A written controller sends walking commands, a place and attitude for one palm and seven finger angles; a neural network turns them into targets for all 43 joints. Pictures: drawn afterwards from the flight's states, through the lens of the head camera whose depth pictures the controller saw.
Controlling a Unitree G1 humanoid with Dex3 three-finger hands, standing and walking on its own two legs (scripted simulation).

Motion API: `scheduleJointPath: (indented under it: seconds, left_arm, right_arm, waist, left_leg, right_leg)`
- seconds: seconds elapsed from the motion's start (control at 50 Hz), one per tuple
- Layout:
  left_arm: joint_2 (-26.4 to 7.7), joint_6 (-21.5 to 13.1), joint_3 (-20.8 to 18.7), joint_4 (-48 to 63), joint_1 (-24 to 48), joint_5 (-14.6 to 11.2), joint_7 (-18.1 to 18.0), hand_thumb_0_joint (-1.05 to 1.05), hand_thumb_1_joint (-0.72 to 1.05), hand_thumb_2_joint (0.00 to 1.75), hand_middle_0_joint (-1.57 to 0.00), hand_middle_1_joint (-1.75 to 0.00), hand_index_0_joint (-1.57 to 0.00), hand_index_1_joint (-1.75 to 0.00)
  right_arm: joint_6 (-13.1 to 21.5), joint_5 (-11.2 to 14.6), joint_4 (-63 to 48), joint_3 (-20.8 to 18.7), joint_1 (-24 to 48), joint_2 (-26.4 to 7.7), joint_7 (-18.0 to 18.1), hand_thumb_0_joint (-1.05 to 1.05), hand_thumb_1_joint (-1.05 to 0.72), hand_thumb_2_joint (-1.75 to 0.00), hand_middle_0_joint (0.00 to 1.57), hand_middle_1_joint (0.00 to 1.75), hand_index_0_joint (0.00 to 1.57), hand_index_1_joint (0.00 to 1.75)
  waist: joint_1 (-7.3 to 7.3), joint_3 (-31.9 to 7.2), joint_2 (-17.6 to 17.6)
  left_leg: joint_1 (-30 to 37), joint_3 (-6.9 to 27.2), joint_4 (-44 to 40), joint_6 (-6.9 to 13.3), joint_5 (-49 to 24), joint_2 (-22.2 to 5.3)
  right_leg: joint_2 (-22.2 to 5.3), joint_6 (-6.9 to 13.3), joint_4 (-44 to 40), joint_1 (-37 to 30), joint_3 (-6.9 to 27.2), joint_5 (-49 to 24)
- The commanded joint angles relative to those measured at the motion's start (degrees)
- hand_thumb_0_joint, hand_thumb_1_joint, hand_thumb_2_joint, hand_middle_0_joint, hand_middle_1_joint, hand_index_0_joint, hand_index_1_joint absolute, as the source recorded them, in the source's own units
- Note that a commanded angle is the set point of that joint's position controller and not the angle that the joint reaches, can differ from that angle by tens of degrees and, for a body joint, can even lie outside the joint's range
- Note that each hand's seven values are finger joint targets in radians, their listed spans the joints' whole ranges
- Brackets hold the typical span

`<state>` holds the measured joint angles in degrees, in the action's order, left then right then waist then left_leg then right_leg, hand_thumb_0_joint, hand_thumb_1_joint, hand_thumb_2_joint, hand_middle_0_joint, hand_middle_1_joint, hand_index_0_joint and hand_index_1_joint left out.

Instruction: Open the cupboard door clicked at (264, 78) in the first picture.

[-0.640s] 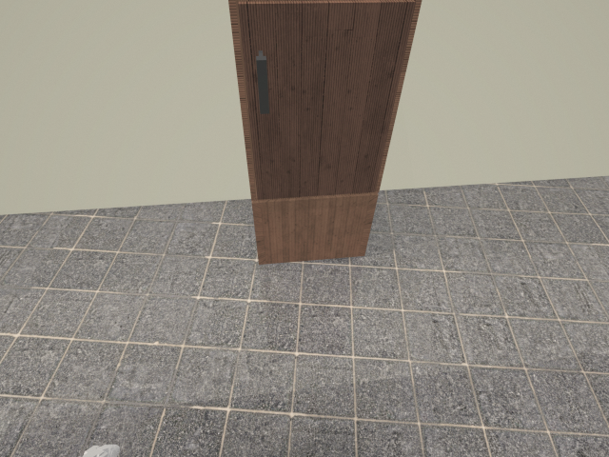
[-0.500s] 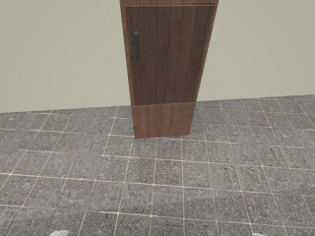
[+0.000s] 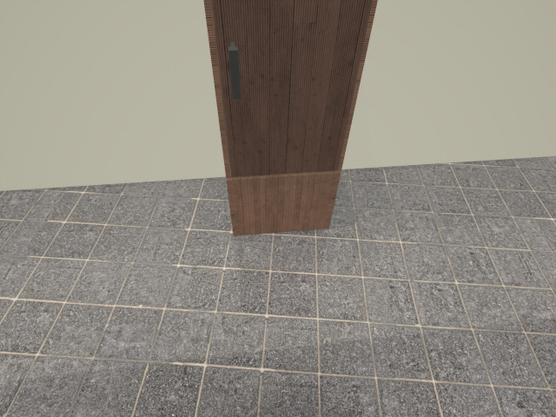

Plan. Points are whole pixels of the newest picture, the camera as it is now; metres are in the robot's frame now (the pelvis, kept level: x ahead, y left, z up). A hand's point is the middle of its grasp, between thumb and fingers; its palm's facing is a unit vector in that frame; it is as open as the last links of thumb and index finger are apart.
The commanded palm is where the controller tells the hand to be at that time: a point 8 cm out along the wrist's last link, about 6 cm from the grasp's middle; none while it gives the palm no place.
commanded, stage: stand and wait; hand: left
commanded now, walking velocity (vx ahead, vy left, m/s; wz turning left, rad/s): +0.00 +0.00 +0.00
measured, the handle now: (234, 70) +0.96 +0.18 +0.04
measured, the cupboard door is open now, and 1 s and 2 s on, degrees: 0 0 0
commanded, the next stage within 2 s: look at it before walking up in 0.18 s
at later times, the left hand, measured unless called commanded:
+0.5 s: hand out of the picture +0.08 +0.24 -0.15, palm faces -0.03 -0.94 -0.33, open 7.4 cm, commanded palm none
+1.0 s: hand out of the picture +0.07 +0.25 -0.15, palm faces -0.02 -0.94 -0.33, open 7.4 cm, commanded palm none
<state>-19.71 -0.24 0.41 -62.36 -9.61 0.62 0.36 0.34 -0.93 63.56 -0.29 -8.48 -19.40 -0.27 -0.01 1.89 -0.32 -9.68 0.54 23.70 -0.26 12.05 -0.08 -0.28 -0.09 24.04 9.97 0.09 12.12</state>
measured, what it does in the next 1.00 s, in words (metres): stands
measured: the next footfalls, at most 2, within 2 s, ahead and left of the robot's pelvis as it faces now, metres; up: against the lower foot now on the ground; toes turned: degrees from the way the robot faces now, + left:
none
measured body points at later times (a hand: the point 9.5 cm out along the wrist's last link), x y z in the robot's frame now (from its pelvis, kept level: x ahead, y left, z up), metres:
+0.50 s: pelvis +0.00 +0.00 +0.00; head +0.00 +0.00 +0.45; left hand +0.08 +0.29 -0.13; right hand +0.08 -0.30 -0.13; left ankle +0.01 +0.12 -0.74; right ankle +0.01 -0.12 -0.74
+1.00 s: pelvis +0.00 +0.00 +0.00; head +0.00 +0.00 +0.45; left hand +0.07 +0.30 -0.13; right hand +0.08 -0.30 -0.13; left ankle +0.01 +0.12 -0.74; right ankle +0.01 -0.12 -0.74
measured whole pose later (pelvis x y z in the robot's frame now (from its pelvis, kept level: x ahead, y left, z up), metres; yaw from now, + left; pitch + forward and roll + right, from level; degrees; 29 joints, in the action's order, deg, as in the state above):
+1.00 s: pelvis +0.00 +0.00 +0.00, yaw +0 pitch -2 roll +0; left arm -19.8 -0.5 0.4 -62.6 -8.4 0.7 0.4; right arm 0.6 -0.8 63.7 0.0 -7.1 -19.4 -0.3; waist 0.0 1.9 -0.3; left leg -8.2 0.8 21.2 -0.4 10.9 -0.2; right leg -0.2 0.0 21.5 8.4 -0.1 11.0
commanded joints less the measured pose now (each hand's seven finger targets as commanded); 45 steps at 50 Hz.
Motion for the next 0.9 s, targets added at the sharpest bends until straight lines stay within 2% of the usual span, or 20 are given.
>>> scheduleJointPath:
  seconds: [0.0, 0.06, 0.12, 0.48, 0.54, 0.68, 0.82, 0.88]
  left_arm:
    - [-11.7, -1.4, -2.4, 4.1, 3.5, -0.1, -1.0, 0.00, 0.90, 0.90, -0.20, -0.30, -0.20, -0.30]
    - [-11.7, -1.5, -2.4, 3.9, 3.6, -0.1, -1.1, 0.00, 0.90, 0.90, -0.20, -0.30, -0.20, -0.30]
    - [-11.7, -1.3, -2.3, 3.8, 3.9, 0.0, -1.0, 0.00, 0.90, 0.90, -0.20, -0.30, -0.20, -0.30]
    - [-11.6, -1.4, -2.5, 4.1, 4.2, 0.1, -0.9, 0.00, 0.90, 0.90, -0.20, -0.30, -0.20, -0.30]
    - [-11.7, -1.5, -2.4, 4.2, 3.9, 0.1, -1.0, 0.00, 0.90, 0.90, -0.20, -0.30, -0.20, -0.30]
    - [-11.9, -1.5, -2.4, 3.8, 3.6, 0.0, -1.0, 0.00, 0.90, 0.90, -0.20, -0.30, -0.20, -0.30]
    - [-11.9, -1.4, -2.3, 3.5, 3.7, 0.0, -0.9, 0.00, 0.90, 0.90, -0.20, -0.30, -0.20, -0.30]
    - [-11.8, -1.5, -2.4, 3.4, 3.4, 0.0, -0.9, 0.00, 0.90, 0.90, -0.20, -0.30, -0.20, -0.30]
  right_arm:
    - [1.6, 0.4, -3.9, -1.8, 3.7, -11.4, 0.9, 0.00, -0.90, -0.90, 0.20, 0.30, 0.20, 0.30]
    - [1.6, 0.4, -3.7, -1.8, 3.6, -11.5, 0.9, 0.00, -0.90, -0.90, 0.20, 0.30, 0.20, 0.30]
    - [1.5, 0.4, -3.4, -1.7, 3.7, -11.5, 0.9, 0.00, -0.90, -0.90, 0.20, 0.30, 0.20, 0.30]
    - [1.7, 0.4, -3.7, -1.8, 4.3, -11.6, 0.9, 0.00, -0.90, -0.90, 0.20, 0.30, 0.20, 0.30]
    - [1.7, 0.5, -3.9, -1.8, 4.0, -11.7, 0.9, 0.00, -0.90, -0.90, 0.20, 0.30, 0.20, 0.30]
    - [1.7, 0.5, -3.5, -1.7, 4.3, -11.8, 0.9, 0.00, -0.90, -0.90, 0.20, 0.30, 0.20, 0.30]
    - [1.5, 0.5, -3.3, -1.7, 4.4, -11.9, 0.9, 0.00, -0.90, -0.90, 0.20, 0.30, 0.20, 0.30]
    - [1.6, 0.5, -3.4, -1.7, 4.3, -11.8, 0.9, 0.00, -0.90, -0.90, 0.20, 0.30, 0.20, 0.30]
  waist:
    - [-0.03, -3.9, 0.2]
    - [0.08, -3.8, 0.0]
    - [0.07, -2.5, -0.1]
    - [0.13, -2.6, 0.8]
    - [0.05, -3.8, 0.3]
    - [0.06, -3.9, 0.5]
    - [0.03, -2.4, 0.8]
    - [0.17, -3.2, 0.8]
  left_leg:
    - [0.3, 5.6, -4.8, 2.0, -4.4, -6.0]
    - [0.2, 5.5, -4.7, 1.9, -5.4, -6.1]
    - [-0.3, 5.7, -5.5, 1.9, -3.6, -6.0]
    - [0.6, 5.9, -6.4, 1.9, -4.6, -6.2]
    - [1.8, 5.7, -5.9, 1.9, -6.3, -6.4]
    - [2.2, 5.5, -6.0, 1.7, -6.9, -6.4]
    - [1.6, 5.8, -6.9, 1.7, -5.0, -6.3]
    - [2.0, 5.7, -6.7, 1.8, -5.7, -6.4]
  right_leg:
    - [-6.5, 2.2, -4.9, -0.7, 6.8, -3.0]
    - [-6.6, 2.2, -4.9, -1.2, 6.6, -4.5]
    - [-6.5, 2.0, -5.5, -0.4, 6.7, -2.1]
    - [-6.3, 1.8, -5.9, -0.6, 6.5, -3.1]
    - [-6.4, 1.9, -5.9, -1.1, 6.5, -5.2]
    - [-6.6, 1.9, -6.2, -1.6, 6.5, -6.2]
    - [-6.4, 1.8, -6.9, -1.1, 6.6, -4.0]
    - [-6.6, 1.8, -6.9, -1.5, 6.5, -4.5]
